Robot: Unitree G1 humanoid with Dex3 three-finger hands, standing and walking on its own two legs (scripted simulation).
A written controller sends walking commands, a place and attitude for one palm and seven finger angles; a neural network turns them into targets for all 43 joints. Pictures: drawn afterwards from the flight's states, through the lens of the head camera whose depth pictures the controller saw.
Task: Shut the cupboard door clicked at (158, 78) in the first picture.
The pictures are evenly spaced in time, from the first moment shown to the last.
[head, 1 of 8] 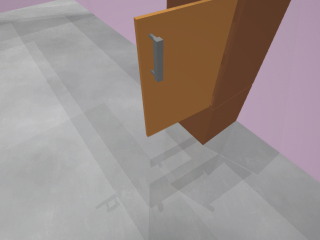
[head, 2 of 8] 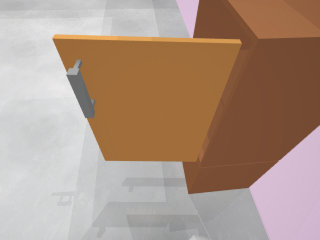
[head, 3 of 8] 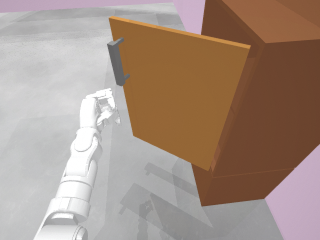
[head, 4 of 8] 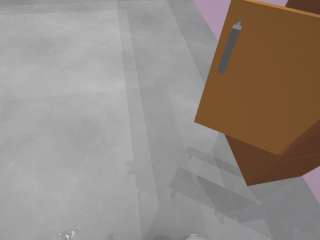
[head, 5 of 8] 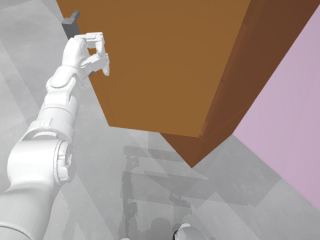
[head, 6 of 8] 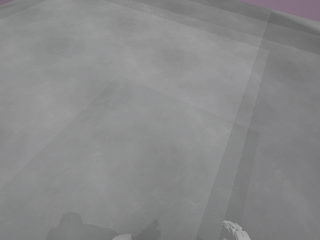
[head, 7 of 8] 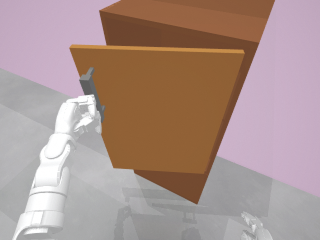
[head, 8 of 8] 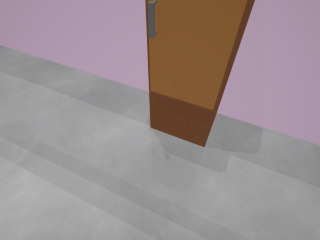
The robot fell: no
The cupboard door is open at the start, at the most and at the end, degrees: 84 84 0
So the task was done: yes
